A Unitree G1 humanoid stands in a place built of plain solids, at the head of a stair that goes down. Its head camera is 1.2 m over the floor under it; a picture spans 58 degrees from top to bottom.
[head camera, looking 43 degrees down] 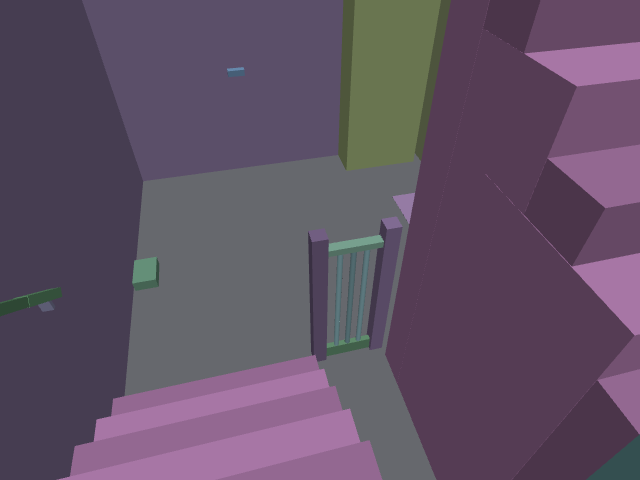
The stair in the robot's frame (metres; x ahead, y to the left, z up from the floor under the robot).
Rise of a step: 0.19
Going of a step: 0.22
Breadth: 1.20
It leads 14 degrees to the left of straight ahead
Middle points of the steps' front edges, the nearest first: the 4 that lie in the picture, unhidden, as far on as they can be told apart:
0.71 0.45 -0.58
0.92 0.51 -0.78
1.13 0.56 -0.97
1.34 0.61 -1.16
